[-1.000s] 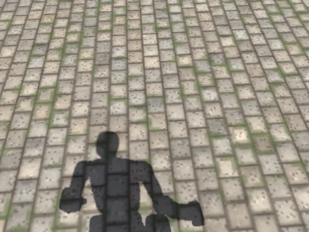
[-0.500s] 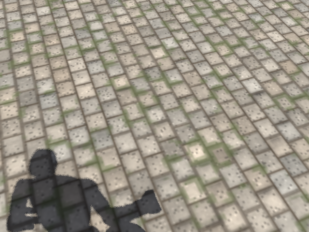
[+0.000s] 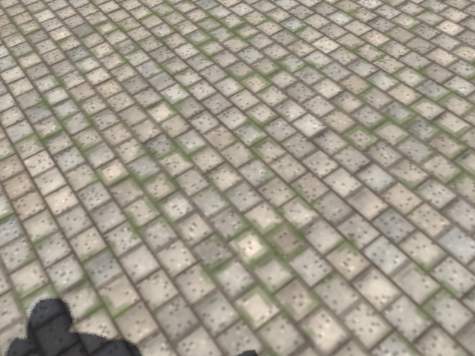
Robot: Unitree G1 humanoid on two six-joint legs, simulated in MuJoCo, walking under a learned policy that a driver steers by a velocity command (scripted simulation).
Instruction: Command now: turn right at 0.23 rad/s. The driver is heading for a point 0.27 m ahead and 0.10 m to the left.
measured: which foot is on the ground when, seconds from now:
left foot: up 0.00-0.10, down 0.12-0.36, up 0.38-0.62, down 0.64-1.00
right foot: down 0.00-0.64, up 0.66-1.00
